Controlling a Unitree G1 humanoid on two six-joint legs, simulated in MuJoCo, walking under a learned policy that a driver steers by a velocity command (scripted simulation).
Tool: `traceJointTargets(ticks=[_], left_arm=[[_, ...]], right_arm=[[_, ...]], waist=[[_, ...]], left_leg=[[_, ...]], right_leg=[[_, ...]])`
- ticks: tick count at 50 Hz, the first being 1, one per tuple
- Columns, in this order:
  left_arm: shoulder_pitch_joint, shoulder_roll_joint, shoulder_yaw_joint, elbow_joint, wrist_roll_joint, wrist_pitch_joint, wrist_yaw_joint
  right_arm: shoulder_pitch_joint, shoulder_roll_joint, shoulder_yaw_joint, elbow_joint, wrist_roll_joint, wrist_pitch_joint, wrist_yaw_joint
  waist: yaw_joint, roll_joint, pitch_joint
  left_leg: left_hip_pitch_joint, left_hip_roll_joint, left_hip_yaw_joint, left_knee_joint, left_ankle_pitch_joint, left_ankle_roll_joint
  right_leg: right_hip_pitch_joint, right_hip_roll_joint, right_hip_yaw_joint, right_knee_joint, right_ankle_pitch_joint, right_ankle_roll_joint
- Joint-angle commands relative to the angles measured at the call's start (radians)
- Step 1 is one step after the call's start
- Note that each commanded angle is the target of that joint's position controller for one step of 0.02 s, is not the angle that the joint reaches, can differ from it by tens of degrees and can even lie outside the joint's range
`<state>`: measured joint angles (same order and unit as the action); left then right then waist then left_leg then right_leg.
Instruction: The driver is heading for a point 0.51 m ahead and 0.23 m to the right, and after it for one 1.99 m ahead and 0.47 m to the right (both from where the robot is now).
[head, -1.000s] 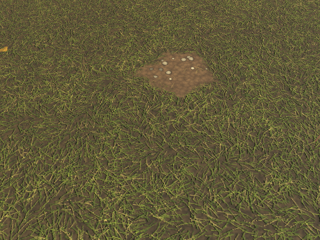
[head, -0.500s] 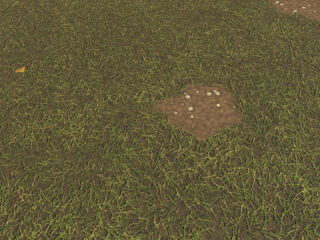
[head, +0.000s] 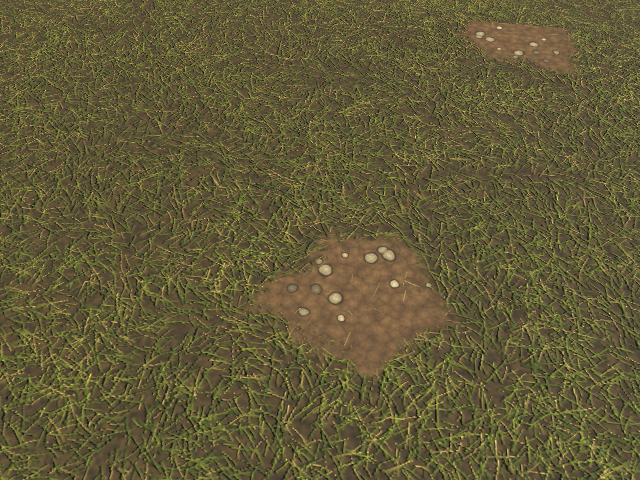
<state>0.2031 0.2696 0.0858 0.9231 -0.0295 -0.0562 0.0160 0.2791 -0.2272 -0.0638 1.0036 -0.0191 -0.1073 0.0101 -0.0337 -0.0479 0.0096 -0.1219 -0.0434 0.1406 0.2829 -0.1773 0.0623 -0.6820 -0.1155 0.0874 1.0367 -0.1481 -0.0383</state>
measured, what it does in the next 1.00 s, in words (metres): walks ahead, turning right: right foot, then left foot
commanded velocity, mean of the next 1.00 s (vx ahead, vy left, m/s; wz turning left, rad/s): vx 0.50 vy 0.00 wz -0.55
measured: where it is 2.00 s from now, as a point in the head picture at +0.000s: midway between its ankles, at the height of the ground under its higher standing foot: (479, 276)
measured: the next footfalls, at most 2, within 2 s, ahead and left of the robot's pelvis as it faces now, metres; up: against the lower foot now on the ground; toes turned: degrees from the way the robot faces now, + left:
right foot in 0.28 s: +0.33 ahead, -0.15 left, +0.00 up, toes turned -13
left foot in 0.76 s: +0.66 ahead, -0.05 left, +0.00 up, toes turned -29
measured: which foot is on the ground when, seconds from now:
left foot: down 0.00-0.30, up 0.32-0.74, down 0.76-1.00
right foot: up 0.00-0.26, down 0.28-0.78, up 0.80-1.00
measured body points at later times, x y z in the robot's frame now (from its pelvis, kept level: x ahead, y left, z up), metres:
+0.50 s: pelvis +0.29 -0.08 +0.00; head +0.32 -0.10 +0.44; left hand +0.44 +0.16 -0.12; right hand +0.37 -0.39 -0.11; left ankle +0.37 +0.09 -0.67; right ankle +0.29 -0.14 -0.75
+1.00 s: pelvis +0.57 -0.12 +0.00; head +0.59 -0.13 +0.45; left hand +0.84 +0.04 -0.11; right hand +0.48 -0.39 -0.12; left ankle +0.63 -0.03 -0.75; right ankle +0.51 -0.26 -0.66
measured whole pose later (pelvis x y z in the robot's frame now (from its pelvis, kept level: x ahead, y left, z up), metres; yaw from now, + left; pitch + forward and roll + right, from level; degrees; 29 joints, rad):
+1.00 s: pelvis +0.57 -0.12 +0.00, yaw -35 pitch +2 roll +2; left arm 0.25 0.31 0.09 0.69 -0.03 -0.02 0.01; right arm 0.26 -0.26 -0.07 0.84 -0.01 -0.11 0.01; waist -0.04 -0.05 0.02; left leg -0.19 -0.02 0.10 0.36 -0.19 0.03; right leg -0.62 -0.08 0.06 1.13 -0.30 -0.01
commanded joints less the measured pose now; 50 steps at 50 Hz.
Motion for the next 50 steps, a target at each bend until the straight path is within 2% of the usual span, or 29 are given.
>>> traceJointTargets(ticks=[1, 5, 9, 12, 13, 14, 15, 16, 17, 18, 19, 20, 21, 24, 27, 30, 32, 35, 37, 38, 39, 40, 41, 42, 43, 44, 45, 47, 50], left_arm=[[0.01, 0.032, 0.009, -0.048, 0.007, -0.004, -0.009], [-0.134, 0.003, -0.01, -0.105, 0.013, -0.007, -0.035], [-0.225, 0.003, -0.017, -0.175, 0.01, -0.004, -0.063], [-0.16, 0.053, 0.005, -0.199, 0.007, 0.001, -0.08], [-0.059, 0.091, 0.025, -0.184, 0.003, 0.003, -0.081], [0.102, 0.15, 0.058, -0.147, 0.001, 0.004, -0.07], [0.231, 0.251, 0.089, -0.122, 0.004, 0.014, -0.044], [0.173, 0.301, 0.088, -0.153, 0.003, 0.006, -0.044], [0.213, 0.221, 0.062, -0.154, 0.016, -0.001, -0.046], [0.178, 0.165, 0.048, -0.154, 0.019, -0.01, -0.043], [0.105, 0.133, 0.039, -0.166, 0.015, -0.018, -0.046], [0.042, 0.101, 0.029, -0.184, 0.017, -0.022, -0.044], [0.01, 0.088, 0.021, -0.201, 0.024, -0.022, -0.04], [0.029, 0.134, 0.03, -0.206, 0.018, -0.026, -0.023], [0.068, 0.16, 0.037, -0.204, 0.012, -0.02, -0.005], [0.111, 0.16, 0.039, -0.196, 0.01, -0.011, -0.002], [0.141, 0.156, 0.039, -0.185, 0.005, -0.007, -0.003], [0.154, 0.147, 0.037, -0.184, 0.005, 0.002, 0.004], [0.132, 0.14, 0.034, -0.197, 0.009, 0.009, 0.008], [0.118, 0.106, 0.021, -0.211, 0.013, 0.007, 0.005], [0.122, 0.053, 0.0, -0.235, 0.03, 0.004, 0.003], [0.272, 0.012, -0.012, -0.261, -0.005, -0.006, 0.002], [0.262, 0.123, 0.004, -0.233, -0.014, -0.004, 0.005], [0.155, 0.171, 0.017, -0.248, -0.007, 0.002, 0.004], [0.102, 0.161, 0.018, -0.259, 0.003, 0.007, 0.005], [0.07, 0.148, 0.021, -0.273, 0.014, 0.007, 0.002], [0.08, 0.128, 0.021, -0.278, 0.007, 0.012, -0.004], [0.085, 0.091, 0.015, -0.287, -0.003, 0.024, -0.01], [0.034, 0.072, 0.008, -0.322, 0.005, 0.032, -0.012]], right_arm=[[-0.056, -0.139, -0.023, -0.06, -0.001, -0.016, -0.02], [0.001, -0.159, -0.025, -0.049, 0.01, -0.006, -0.034], [0.063, -0.179, -0.035, -0.033, 0.024, 0.028, -0.038], [0.022, -0.222, -0.048, -0.059, 0.032, 0.051, -0.048], [0.006, -0.235, -0.051, -0.068, 0.032, 0.059, -0.051], [-0.014, -0.232, -0.048, -0.079, 0.035, 0.062, -0.052], [0.006, -0.188, -0.032, -0.106, 0.012, 0.049, -0.049], [0.066, -0.062, 0.006, -0.157, 0.006, 0.009, -0.029], [-0.042, -0.15, -0.01, -0.178, 0.047, -0.038, -0.009], [-0.107, -0.163, -0.013, -0.202, 0.073, -0.056, -0.001], [-0.115, -0.153, -0.013, -0.194, 0.058, -0.061, -0.006], [-0.116, -0.169, -0.025, -0.185, 0.032, -0.052, -0.014], [-0.096, -0.172, -0.031, -0.183, 0.026, -0.036, -0.014], [-0.112, -0.139, -0.029, -0.209, 0.007, -0.003, -0.019], [-0.233, -0.114, -0.017, -0.251, 0.002, 0.001, -0.021], [-0.327, -0.099, -0.007, -0.284, 0.015, -0.006, -0.01], [-0.362, -0.116, -0.01, -0.306, 0.025, -0.011, -0.004], [-0.356, -0.159, -0.022, -0.32, 0.029, -0.027, 0.008], [-0.262, -0.181, -0.034, -0.299, 0.028, -0.04, 0.01], [-0.153, -0.214, -0.049, -0.277, 0.015, -0.046, 0.005], [0.012, -0.273, -0.064, -0.263, 0.002, -0.046, -0.003], [0.088, -0.333, -0.079, -0.225, -0.002, -0.03, 0.003], [0.057, -0.233, -0.057, -0.249, 0.022, -0.024, 0.007], [0.012, -0.173, -0.041, -0.263, 0.024, -0.016, 0.001], [-0.04, -0.162, -0.033, -0.27, 0.014, -0.008, 0.0], [-0.07, -0.144, -0.028, -0.263, 0.008, -0.003, -0.001], [-0.082, -0.134, -0.022, -0.259, 0.001, -0.005, -0.003], [-0.081, -0.133, -0.025, -0.245, 0.01, -0.012, -0.003], [-0.064, -0.174, -0.039, -0.227, 0.014, -0.017, -0.006]], waist=[[0.033, 0.102, 0.027], [-0.019, 0.081, 0.071], [-0.039, 0.076, 0.097], [0.031, 0.136, 0.02], [0.091, 0.148, -0.039], [0.178, 0.125, -0.122], [0.202, -0.036, -0.224], [0.088, -0.221, -0.321], [0.156, -0.103, -0.354], [0.149, -0.063, -0.232], [0.095, 0.049, -0.136], [0.06, 0.063, -0.099], [0.03, 0.056, -0.08], [0.01, 0.041, -0.048], [0.046, 0.013, -0.016], [0.091, -0.026, -0.008], [0.105, -0.041, -0.007], [0.09, -0.062, -0.017], [0.033, -0.089, -0.042], [-0.02, -0.077, -0.117], [-0.082, 0.038, -0.262], [-0.007, 0.411, -0.364], [-0.029, 0.291, -0.29], [-0.054, 0.19, -0.168], [-0.036, 0.115, -0.094], [-0.017, 0.11, -0.04], [0.007, 0.139, -0.027], [0.018, 0.162, -0.015], [0.016, 0.126, -0.002]], left_leg=[[-0.027, 0.27, -0.094, -0.174, 0.23, 0.11], [0.039, 0.277, -0.008, -0.184, 0.249, 0.091], [0.223, 0.334, 0.03, -0.094, 0.397, 0.083], [0.261, 0.342, 0.074, 0.098, 0.863, 0.051], [0.24, 0.33, 0.085, 0.247, 0.969, 0.037], [0.141, 0.288, 0.103, 0.469, 0.902, 0.002], [-0.133, 0.227, 0.106, 0.799, 0.466, -0.042], [-0.541, -0.02, -0.061, 1.14, -0.381, -0.097], [-0.655, 0.026, -0.248, 1.187, -0.371, -0.063], [-0.707, 0.075, -0.239, 1.143, -0.296, -0.036], [-0.663, 0.123, -0.234, 1.033, -0.223, -0.03], [-0.588, 0.154, -0.229, 0.939, -0.187, -0.037], [-0.525, 0.169, -0.231, 0.9, -0.165, -0.047], [-0.491, 0.164, -0.204, 0.75, -0.099, -0.098], [-0.478, 0.125, -0.185, 0.508, 0.102, -0.126], [-0.399, 0.071, -0.171, 0.313, 0.268, -0.121], [-0.383, 0.059, -0.189, 0.26, 0.276, -0.113], [-0.363, 0.051, -0.215, 0.199, 0.179, -0.086], [-0.24, 0.041, -0.195, 0.154, 0.124, -0.051], [-0.06, 0.081, -0.217, 0.156, 0.127, -0.014], [0.208, 0.258, -0.389, 0.177, 0.078, 0.048], [0.495, 0.464, -0.872, 0.071, -0.149, 0.205], [0.456, 0.463, -0.917, 0.029, -0.356, 0.179], [0.333, 0.422, -0.75, 0.017, -0.339, 0.134], [0.199, 0.382, -0.622, -0.001, -0.211, 0.112], [0.103, 0.348, -0.536, -0.025, -0.108, 0.11], [0.041, 0.321, -0.461, -0.048, -0.046, 0.102], [0.001, 0.301, -0.358, -0.094, 0.022, 0.112], [0.014, 0.319, -0.263, -0.128, 0.14, 0.137]], right_leg=[[-0.023, -0.016, 0.024, -0.128, 0.174, 0.009], [-0.011, 0.0, -0.067, -0.317, 0.265, 0.002], [-0.079, 0.022, -0.12, -0.396, 0.142, -0.028], [0.095, 0.108, -0.207, -0.399, -0.013, -0.08], [0.232, 0.15, -0.224, -0.408, -0.042, -0.106], [0.477, 0.184, -0.206, -0.488, 0.026, -0.146], [0.782, 0.006, 0.082, -0.501, 0.041, -0.214], [1.057, -0.221, 0.695, -0.675, -0.089, -0.422], [1.084, -0.22, 0.711, -0.748, -0.102, -0.391], [0.991, -0.184, 0.543, -0.737, -0.044, -0.342], [0.822, -0.133, 0.411, -0.742, 0.061, -0.302], [0.695, -0.098, 0.327, -0.753, 0.148, -0.275], [0.608, -0.075, 0.289, -0.778, 0.191, -0.27], [0.488, -0.048, 0.226, -0.816, 0.277, -0.275], [0.432, 0.011, 0.157, -0.816, 0.237, -0.232], [0.406, 0.038, 0.149, -0.798, 0.134, -0.186], [0.44, 0.018, 0.195, -0.767, 0.09, -0.177], [0.539, -0.02, 0.289, -0.675, 0.063, -0.163], [0.55, -0.007, 0.317, -0.591, 0.115, -0.14], [0.506, 0.044, 0.281, -0.46, 0.158, -0.108], [0.367, 0.116, 0.186, -0.174, 0.001, -0.065], [0.007, 0.231, 0.081, 0.131, -0.459, -0.005], [-0.108, 0.143, 0.114, 0.259, -0.432, 0.005], [-0.137, 0.109, 0.089, 0.286, -0.334, 0.01], [-0.098, 0.073, 0.057, 0.267, -0.262, 0.015], [-0.076, 0.045, 0.056, 0.221, -0.215, 0.015], [-0.028, 0.018, 0.053, 0.193, -0.187, 0.011], [-0.012, -0.001, 0.026, 0.147, -0.169, 0.017], [-0.065, -0.017, 0.021, 0.05, -0.085, 0.036]])
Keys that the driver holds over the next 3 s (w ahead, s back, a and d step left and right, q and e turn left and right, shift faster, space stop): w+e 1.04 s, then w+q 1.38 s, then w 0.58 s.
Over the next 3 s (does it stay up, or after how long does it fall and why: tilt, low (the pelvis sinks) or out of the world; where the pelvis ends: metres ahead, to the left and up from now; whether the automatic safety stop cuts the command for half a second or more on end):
stays up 1.55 -0.39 0.00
